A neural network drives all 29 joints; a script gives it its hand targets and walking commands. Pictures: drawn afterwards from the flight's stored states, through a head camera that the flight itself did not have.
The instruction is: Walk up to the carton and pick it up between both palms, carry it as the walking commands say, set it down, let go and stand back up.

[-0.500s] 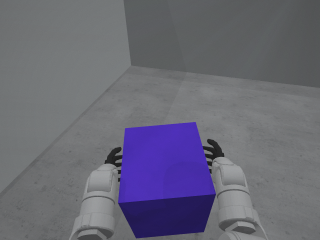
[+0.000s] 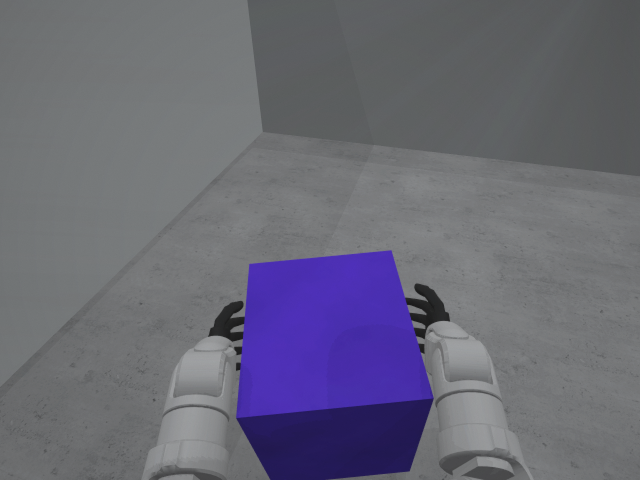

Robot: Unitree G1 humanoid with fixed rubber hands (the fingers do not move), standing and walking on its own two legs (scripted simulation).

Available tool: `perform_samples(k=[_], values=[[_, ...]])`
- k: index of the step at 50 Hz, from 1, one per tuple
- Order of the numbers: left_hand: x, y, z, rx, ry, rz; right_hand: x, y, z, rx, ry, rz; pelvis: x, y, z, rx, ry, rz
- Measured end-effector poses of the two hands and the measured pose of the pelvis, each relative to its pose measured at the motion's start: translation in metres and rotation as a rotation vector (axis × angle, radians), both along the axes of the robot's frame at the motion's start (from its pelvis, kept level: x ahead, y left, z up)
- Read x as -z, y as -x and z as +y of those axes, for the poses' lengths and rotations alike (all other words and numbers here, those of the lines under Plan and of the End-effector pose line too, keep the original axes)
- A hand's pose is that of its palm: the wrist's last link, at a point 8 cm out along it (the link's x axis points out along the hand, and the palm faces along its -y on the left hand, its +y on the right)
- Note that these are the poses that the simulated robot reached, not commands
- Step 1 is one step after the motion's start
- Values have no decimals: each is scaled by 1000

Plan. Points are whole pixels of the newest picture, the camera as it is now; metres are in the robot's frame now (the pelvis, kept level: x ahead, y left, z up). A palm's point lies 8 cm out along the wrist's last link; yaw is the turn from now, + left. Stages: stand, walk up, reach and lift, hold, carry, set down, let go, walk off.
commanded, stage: reach and lift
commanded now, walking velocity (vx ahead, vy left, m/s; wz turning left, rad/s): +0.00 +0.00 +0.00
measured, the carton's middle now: (331, 370) +0.29 +0.00 -0.01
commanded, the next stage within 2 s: hold in 0.02 s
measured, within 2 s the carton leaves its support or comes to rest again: neither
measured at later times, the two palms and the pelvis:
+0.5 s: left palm (218, 358) +0.28 +0.15 +0.04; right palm (437, 339) +0.30 -0.14 +0.05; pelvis +0.00 +0.00 +0.00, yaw +0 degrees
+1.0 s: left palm (217, 360) +0.28 +0.15 +0.04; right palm (437, 341) +0.30 -0.14 +0.05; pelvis +0.00 +0.00 +0.00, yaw +0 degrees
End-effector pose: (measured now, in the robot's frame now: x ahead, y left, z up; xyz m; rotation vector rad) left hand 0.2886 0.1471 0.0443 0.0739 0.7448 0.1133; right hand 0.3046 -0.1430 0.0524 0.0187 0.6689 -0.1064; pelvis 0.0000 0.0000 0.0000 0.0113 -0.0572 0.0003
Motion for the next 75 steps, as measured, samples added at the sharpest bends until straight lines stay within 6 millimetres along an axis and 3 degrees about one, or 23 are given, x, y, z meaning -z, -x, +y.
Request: perform_samples(k=[51, 57, 63, 69, 75], values=[[1, 10, 2, 8, -2, -18, -3, 9, 2, 3, -1, -19, -1, 0, 3, 1, 4, 1], [-18, -9, 17, -4, 37, -84, -27, -6, 17, 43, -24, -86, 2, -10, 23, 1, 30, 35], [-33, -30, 30, -42, 83, -31, -42, -27, 32, 52, -11, -32, -8, -41, 32, 15, 52, 82], [-40, -71, 20, -47, 103, -2, -53, -67, 22, 69, -6, -3, -12, -80, 24, 22, 57, 142], [-35, -119, 1, -49, 59, 2, -34, -113, 3, 76, -57, 3, 3, -130, 10, 22, 28, 156]])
